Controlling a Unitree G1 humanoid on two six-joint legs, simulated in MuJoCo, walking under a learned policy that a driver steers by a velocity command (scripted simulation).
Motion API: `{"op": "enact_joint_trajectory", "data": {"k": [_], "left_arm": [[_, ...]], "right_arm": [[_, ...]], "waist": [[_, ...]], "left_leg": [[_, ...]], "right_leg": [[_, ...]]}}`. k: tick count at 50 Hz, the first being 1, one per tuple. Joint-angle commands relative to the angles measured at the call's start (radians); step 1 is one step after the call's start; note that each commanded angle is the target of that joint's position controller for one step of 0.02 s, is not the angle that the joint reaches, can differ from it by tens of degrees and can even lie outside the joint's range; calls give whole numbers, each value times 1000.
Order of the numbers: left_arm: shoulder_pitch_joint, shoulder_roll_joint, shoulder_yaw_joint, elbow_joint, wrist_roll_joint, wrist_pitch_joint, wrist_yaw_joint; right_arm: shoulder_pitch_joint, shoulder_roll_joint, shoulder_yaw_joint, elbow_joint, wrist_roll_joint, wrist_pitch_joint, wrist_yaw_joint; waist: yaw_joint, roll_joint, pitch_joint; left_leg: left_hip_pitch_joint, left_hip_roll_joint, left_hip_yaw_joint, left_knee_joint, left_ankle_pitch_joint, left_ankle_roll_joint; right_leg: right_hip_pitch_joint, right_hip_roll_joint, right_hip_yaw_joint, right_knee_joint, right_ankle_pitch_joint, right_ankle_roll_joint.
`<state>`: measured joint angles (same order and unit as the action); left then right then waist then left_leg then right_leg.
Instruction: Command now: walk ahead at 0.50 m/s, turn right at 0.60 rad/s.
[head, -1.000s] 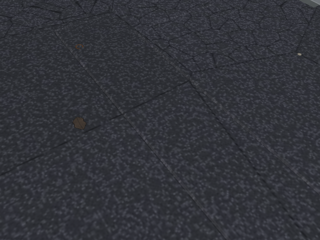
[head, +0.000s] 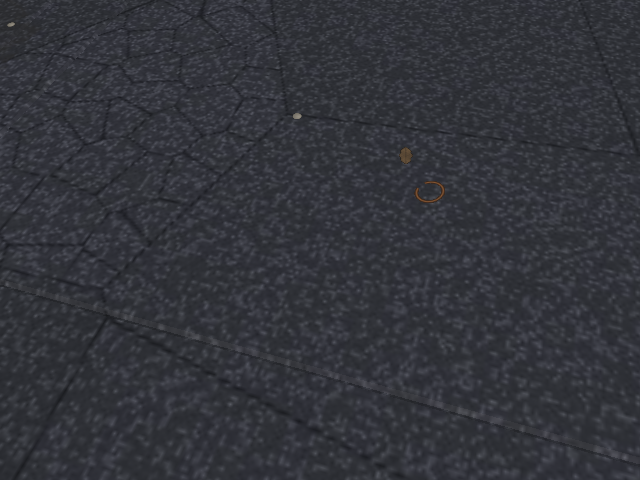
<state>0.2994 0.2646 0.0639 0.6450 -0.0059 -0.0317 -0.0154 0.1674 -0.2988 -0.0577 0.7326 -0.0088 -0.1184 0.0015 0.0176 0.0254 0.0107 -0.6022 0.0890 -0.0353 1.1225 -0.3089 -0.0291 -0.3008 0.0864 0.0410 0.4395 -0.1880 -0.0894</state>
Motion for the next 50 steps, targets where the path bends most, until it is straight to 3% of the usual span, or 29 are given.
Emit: {"op": "enact_joint_trajectory", "data": {"k": [1,4,8,11,12,13,14,15,16,17,18,19,20,22,25,27,30,34,36,37,38,39,40,41,42,43,44,47,50], "left_arm": [[-59,149,42,-73,-1,-25,21],[-14,168,51,-42,-14,-21,33],[58,170,55,-7,-26,-18,33],[60,162,58,-3,-23,-10,36],[52,143,53,-7,-21,-7,35],[46,102,39,-18,-16,-9,32],[59,40,17,-41,3,-12,31],[192,31,11,-65,-38,-20,33],[172,127,28,-27,-42,-18,37],[67,159,37,-36,-30,-13,35],[13,143,34,-44,-17,-10,36],[-23,126,34,-58,-8,-13,33],[-20,107,32,-59,-13,-13,28],[-11,74,25,-49,-14,-11,22],[-87,48,8,-67,0,-16,18],[-148,33,-4,-72,-1,-25,9],[-238,34,-10,-84,-10,-34,-4],[-307,63,-2,-111,-17,-39,-17],[-228,90,14,-92,-10,-40,-16],[-107,129,37,-51,-2,-38,-9],[70,193,60,-16,6,-34,2],[141,306,79,-6,13,-30,8],[171,227,60,2,0,-30,4],[103,186,41,-2,-2,-35,1],[40,152,30,-7,0,-36,0],[-14,122,19,-8,4,-37,-5],[-48,101,13,-10,12,-42,-7],[-59,111,19,13,6,-62,-6],[-24,132,25,49,4,-66,5]], "right_arm": [[-22,-73,-19,-69,-11,4,-3],[-150,-29,3,-93,-7,2,7],[-225,-67,-8,-121,18,-4,22],[-188,-98,-28,-122,20,-13,24],[-125,-104,-38,-106,18,-16,21],[-26,-131,-52,-93,6,-20,15],[133,-192,-68,-80,-6,-20,7],[197,-249,-82,-41,-12,-8,16],[167,-147,-61,-64,8,-5,20],[134,-96,-46,-65,11,2,16],[91,-82,-37,-66,0,8,16],[64,-64,-31,-56,-4,12,16],[52,-53,-25,-49,-10,10,15],[57,-49,-25,-26,-1,2,16],[76,-97,-37,7,12,0,13],[86,-118,-41,21,18,9,9],[128,-144,-44,46,31,20,9],[178,-169,-48,80,44,37,10],[160,-182,-50,88,50,47,7],[169,-159,-41,93,49,49,5],[161,-111,-20,76,29,45,3],[237,-9,16,36,9,26,6],[206,-82,0,49,25,8,9],[132,-135,-16,24,48,-1,13],[82,-125,-14,16,44,-1,11],[64,-114,-15,16,27,4,8],[77,-106,-18,19,20,15,8],[88,-62,-11,25,17,43,7],[-9,-44,-4,-4,8,47,5]], "waist": [[-39,-64,-58],[8,-87,-29],[38,-109,-25],[9,-142,-29],[-25,-145,-48],[-74,-124,-117],[-125,18,-257],[-59,379,-346],[-85,222,-255],[-105,123,-144],[-85,49,-86],[-67,43,-36],[-41,65,-22],[-23,84,-24],[-29,52,-14],[-48,47,-10],[-84,53,4],[-92,69,28],[-28,70,-8],[28,47,-84],[106,-19,-211],[73,-287,-314],[107,-250,-363],[93,-196,-220],[67,-141,-146],[37,-110,-85],[1,-124,-60],[-37,-112,-36],[-19,-80,-2]], "left_leg": [[-72,8,-14,-149,104,-27],[21,-43,-5,-414,317,-32],[110,-81,-37,-569,371,-18],[189,-89,-42,-624,260,19],[278,-94,-25,-656,240,40],[446,-40,-59,-655,231,76],[709,146,-244,-647,210,134],[939,339,-736,-778,-86,292],[881,320,-761,-826,-282,275],[765,275,-594,-830,-237,236],[644,230,-477,-842,-101,221],[557,192,-396,-861,1,225],[496,163,-328,-883,65,218],[459,141,-251,-915,152,233],[465,151,-177,-950,273,256],[457,134,-114,-959,307,244],[449,119,-53,-953,301,224],[528,170,-69,-911,304,205],[535,162,-40,-809,470,177],[505,114,9,-657,603,152],[348,64,62,-391,482,107],[-49,-94,94,-9,-73,34],[-178,-88,-40,142,-257,36],[-252,-34,-39,176,-184,49],[-228,6,-19,138,-94,53],[-187,31,-17,76,-32,46],[-123,52,-26,33,13,40],[-70,54,-17,-47,95,18],[-102,50,-17,-223,244,3]], "right_leg": [[64,-237,270,-199,250,-209],[2,-184,212,-184,189,-163],[45,-207,295,-132,65,-134],[104,-221,373,-41,39,-106],[98,-193,372,14,59,-86],[53,-142,330,158,85,-52],[-92,-66,225,462,-115,-8],[-426,10,132,758,-425,44],[-521,-57,163,879,-358,62],[-538,-84,138,898,-260,67],[-494,-111,115,874,-195,70],[-473,-132,114,823,-156,68],[-424,-153,109,783,-137,65],[-390,-159,79,711,-128,68],[-408,-185,46,541,-36,81],[-368,-187,18,404,65,84],[-283,-162,-22,244,157,89],[-242,-140,-37,132,102,54],[-91,-102,-73,56,88,18],[95,-77,-90,33,88,-9],[368,-204,53,57,97,-64],[683,-458,503,-20,-2,-222],[683,-480,681,-122,-143,-258],[576,-444,546,-135,-146,-214],[449,-394,423,-149,-88,-184],[330,-356,346,-182,-14,-168],[244,-327,293,-214,49,-156],[148,-304,197,-280,160,-165],[148,-289,123,-302,221,-154]]}}
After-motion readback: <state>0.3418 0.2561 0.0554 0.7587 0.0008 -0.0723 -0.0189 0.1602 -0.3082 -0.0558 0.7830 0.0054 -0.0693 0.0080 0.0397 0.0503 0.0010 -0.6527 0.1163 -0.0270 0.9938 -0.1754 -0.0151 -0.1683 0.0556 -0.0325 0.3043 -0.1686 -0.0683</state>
